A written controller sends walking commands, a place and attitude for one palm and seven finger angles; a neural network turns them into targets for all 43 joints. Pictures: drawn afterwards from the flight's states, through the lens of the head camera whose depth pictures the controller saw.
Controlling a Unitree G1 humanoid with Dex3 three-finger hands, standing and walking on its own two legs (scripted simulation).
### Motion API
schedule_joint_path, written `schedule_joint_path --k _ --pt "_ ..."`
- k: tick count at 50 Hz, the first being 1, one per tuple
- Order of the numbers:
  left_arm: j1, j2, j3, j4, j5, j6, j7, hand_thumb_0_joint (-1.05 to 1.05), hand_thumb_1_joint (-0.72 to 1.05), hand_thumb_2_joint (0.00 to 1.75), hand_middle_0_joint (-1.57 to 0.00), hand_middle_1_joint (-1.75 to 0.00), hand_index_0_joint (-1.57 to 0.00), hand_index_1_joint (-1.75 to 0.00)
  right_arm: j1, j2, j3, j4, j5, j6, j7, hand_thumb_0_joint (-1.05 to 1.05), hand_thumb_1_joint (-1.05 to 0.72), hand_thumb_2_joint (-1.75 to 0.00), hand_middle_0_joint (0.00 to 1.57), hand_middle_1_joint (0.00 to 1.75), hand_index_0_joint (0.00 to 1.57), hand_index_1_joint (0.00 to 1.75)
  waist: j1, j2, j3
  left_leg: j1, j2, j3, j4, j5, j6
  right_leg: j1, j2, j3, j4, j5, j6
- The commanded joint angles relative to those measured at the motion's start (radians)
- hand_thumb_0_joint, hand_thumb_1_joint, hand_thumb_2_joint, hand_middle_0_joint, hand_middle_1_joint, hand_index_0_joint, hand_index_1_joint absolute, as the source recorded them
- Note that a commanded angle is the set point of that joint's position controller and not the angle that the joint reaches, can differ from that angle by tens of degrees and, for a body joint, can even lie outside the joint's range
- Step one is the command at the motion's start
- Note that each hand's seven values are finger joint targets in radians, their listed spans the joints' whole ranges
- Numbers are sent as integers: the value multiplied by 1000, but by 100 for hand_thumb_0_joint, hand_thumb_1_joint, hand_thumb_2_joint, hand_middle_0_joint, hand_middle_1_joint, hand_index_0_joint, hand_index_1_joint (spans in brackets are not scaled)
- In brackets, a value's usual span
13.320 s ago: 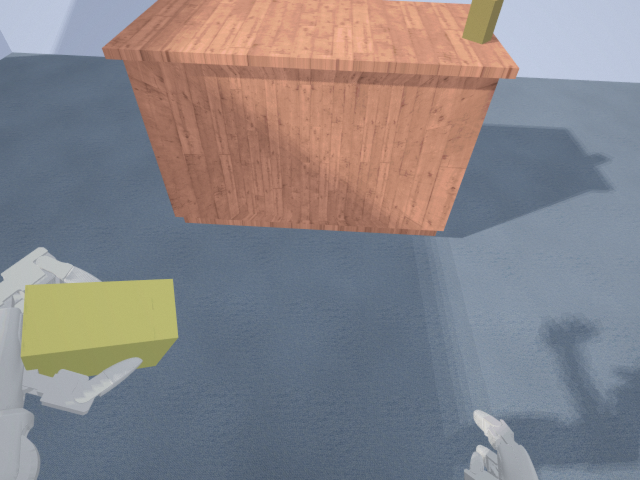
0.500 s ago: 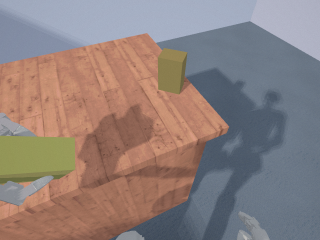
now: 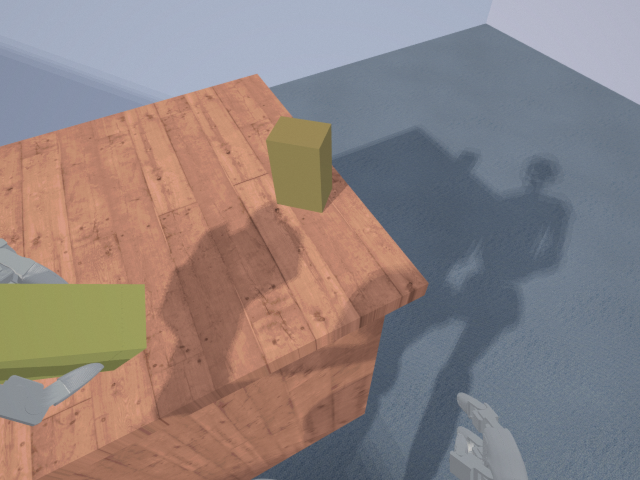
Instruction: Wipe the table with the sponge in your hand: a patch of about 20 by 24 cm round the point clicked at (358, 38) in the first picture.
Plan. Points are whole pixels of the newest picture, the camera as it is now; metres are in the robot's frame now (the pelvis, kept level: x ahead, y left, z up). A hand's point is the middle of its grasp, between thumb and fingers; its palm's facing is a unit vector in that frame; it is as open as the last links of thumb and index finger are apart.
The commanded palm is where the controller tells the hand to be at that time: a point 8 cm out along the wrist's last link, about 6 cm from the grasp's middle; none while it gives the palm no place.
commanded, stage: come to a stop and stand still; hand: left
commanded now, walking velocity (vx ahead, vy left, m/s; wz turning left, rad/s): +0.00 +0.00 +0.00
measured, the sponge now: (82, 333) +0.22 +0.23 +0.16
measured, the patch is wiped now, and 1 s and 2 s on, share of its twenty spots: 0.00 0.00 0.00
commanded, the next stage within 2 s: look again from close up in 1.80 s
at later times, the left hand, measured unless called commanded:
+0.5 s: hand out of the picture +0.20 +0.30 +0.20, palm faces +0.48 -0.76 -0.43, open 9.8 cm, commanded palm +0.13 +0.30 +0.18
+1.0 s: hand out of the picture +0.10 +0.32 +0.17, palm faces +0.42 -0.85 -0.31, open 9.8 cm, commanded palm +0.05 +0.35 +0.18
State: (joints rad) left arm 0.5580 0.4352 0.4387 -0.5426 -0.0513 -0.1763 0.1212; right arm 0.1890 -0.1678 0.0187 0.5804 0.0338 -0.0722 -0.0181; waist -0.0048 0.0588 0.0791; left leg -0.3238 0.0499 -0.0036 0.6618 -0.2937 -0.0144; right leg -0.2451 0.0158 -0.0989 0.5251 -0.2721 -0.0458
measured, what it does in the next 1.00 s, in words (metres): shifts its weight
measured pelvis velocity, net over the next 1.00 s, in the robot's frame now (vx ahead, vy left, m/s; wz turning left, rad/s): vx -0.11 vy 0.07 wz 0.01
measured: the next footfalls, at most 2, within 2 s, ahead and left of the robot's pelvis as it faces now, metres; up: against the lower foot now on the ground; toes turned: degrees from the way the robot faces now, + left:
right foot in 1.28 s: -0.11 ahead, +0.01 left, +0.00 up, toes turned -5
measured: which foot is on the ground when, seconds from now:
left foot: down 0.00-1.00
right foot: down 0.00-1.00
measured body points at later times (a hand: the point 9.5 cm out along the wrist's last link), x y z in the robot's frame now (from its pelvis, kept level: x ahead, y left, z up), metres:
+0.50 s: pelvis -0.03 +0.02 +0.01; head -0.02 +0.01 +0.46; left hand +0.17 +0.34 +0.22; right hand +0.16 -0.22 -0.06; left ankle -0.02 +0.14 -0.73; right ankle +0.01 -0.09 -0.73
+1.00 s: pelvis -0.11 +0.07 -0.01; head -0.12 +0.10 +0.44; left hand +0.08 +0.37 +0.19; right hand +0.08 -0.15 -0.06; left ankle -0.02 +0.14 -0.73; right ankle -0.01 -0.08 -0.73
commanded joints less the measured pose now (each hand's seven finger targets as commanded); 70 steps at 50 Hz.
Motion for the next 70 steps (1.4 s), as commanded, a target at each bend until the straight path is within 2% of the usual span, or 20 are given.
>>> schedule_joint_path --k 1,8,11,15,16,17,20,24,28,32,37,42,46,48,52,56,61,63,67,70 --pt "-128 99 34 -114 -14 -9 38 0 10 130 -120 -160 -120 -160 -68 -122 -40 -134 -1 -62 -29 0 -90 -90 20 30 20 30 -15 -210 -173 42 -4 -31 27 -24 20 35 -310 319 -213 315 -87" --pt "-290 124 3 -307 20 -33 64 0 10 130 -120 -160 -120 -160 -100 -144 -59 -138 -13 -81 -48 0 -90 -90 20 30 20 30 20 2 -240 240 71 -55 -178 569 48 181 -158 172 -71 570 7" --pt "-151 148 56 -319 13 -37 67 0 10 130 -120 -160 -120 -160 -99 -132 -55 -159 -6 -61 -35 0 -90 -90 20 30 20 30 11 92 -279 181 55 -58 -154 592 30 275 -157 126 -51 581 -22" --pt "68 111 88 -207 -17 -30 48 0 10 130 -120 -160 -120 -160 -80 -133 -61 -185 5 -25 -20 0 -90 -90 20 30 20 30 2 -14 -254 95 43 -53 -151 439 20 281 -170 121 -81 517 -34" --pt "-1029 856 625 -453 103 -125 31 0 10 130 -120 -160 -120 -160 38 -164 -93 -164 -52 -96 -36 0 -90 -90 20 30 20 30 68 -136 -156 -73 -42 118 -21 333 11 197 -134 207 -139 724 39" --pt "-451 294 274 192 15 -105 -9 0 10 130 -120 -160 -120 -160 8 -90 -74 -107 -44 -115 -35 0 -90 -90 20 30 20 30 50 -174 -321 -8 -93 60 -58 179 17 300 -220 238 -69 843 -72" --pt "-179 104 83 134 -31 -103 -16 0 10 130 -120 -160 -120 -160 3 -169 -79 -155 -12 -97 -13 0 -90 -90 20 30 20 30 31 11 -254 119 -17 26 -235 280 17 217 -179 182 -81 571 -4" --pt "-131 -11 -99 63 -32 -75 -26 0 10 130 -120 -160 -120 -160 -89 -169 -71 -162 4 -109 12 0 -90 -90 20 30 20 30 46 -85 -198 184 48 -5 -252 426 44 129 -82 95 -91 337 63" --pt "-266 87 -41 -47 6 -69 -7 0 10 130 -120 -160 -120 -160 -93 -172 -61 -183 -16 -110 -9 0 -90 -90 20 30 20 30 43 -186 -123 56 18 -31 -296 50 43 82 -93 132 -178 -17 45" --pt "-444 156 28 -184 32 -84 16 0 10 130 -120 -160 -120 -160 -101 -163 -51 -187 -28 -120 -34 0 -90 -90 20 30 20 30 33 8 -65 -38 13 -54 -361 -249 70 51 -77 160 -192 -247 36" --pt "-467 142 24 -206 46 -91 14 0 10 130 -120 -160 -120 -160 -78 -145 -59 -187 -14 -151 -17 0 -90 -90 20 30 20 30 43 235 -122 -239 74 -82 -460 -396 95 308 2 61 81 -12 45" --pt "-262 61 -9 -83 39 -108 -12 0 10 130 -120 -160 -120 -160 -64 -152 -59 -160 -25 -155 8 0 -90 -90 20 30 20 30 33 -29 -76 -153 -4 -40 -297 -343 54 141 -32 144 -150 -200 18" --pt "-278 33 -53 -31 19 -65 -31 0 10 130 -120 -160 -120 -160 -40 -153 -53 -120 -23 -112 -4 0 -90 -90 20 30 20 30 -1 -243 -22 167 -80 26 69 -135 11 -361 -143 246 -311 -441 -40" --pt "-351 61 -29 -40 20 -59 -29 0 10 130 -120 -160 -120 -160 -34 -151 -49 -105 -25 -102 -11 0 -90 -90 20 30 20 30 -17 -184 -52 177 -63 2 -34 -131 15 -334 -97 171 -192 -399 -5" --pt "-458 113 35 -184 40 -72 -15 0 10 130 -120 -160 -120 -160 -84 -147 -73 -140 -20 -120 -6 0 -90 -90 20 30 20 30 -2 254 -61 -202 159 -353 -588 -561 105 -15 88 96 527 -183 65" --pt "-338 105 16 -309 39 -92 -10 0 10 130 -120 -160 -120 -160 -107 -145 -74 -143 -24 -149 31 0 -90 -90 20 30 20 30 23 138 -117 -16 126 -276 -551 -398 65 -96 54 88 413 -146 35" --pt "-214 126 43 -298 22 -79 -9 0 10 130 -120 -160 -120 -160 -75 -140 -62 -145 -48 -150 31 0 -90 -90 20 30 20 30 38 203 -214 98 85 -191 -526 -261 -66 151 87 30 -149 -171 -23" --pt "-196 114 41 -183 20 -55 -20 0 10 130 -120 -160 -120 -160 -50 -149 -70 -129 -46 -123 30 0 -90 -90 20 30 20 30 29 66 -203 91 31 -108 -388 -166 -80 224 52 61 -301 -56 -38" --pt "-225 80 40 -18 -6 -33 -30 0 10 130 -120 -160 -120 -160 -69 -144 -65 -123 -13 -87 21 0 -90 -90 20 30 20 30 14 -295 -142 16 -70 -33 177 -27 18 16 -235 285 -311 227 -140" --pt "-194 36 2 1 -9 -25 -29 0 10 130 -120 -160 -120 -160 -82 -144 -54 -122 0 -86 22 0 -90 -90 20 30 20 30 -2 -195 -100 48 -32 -41 -93 98 38 18 -200 274 -177 243 -109"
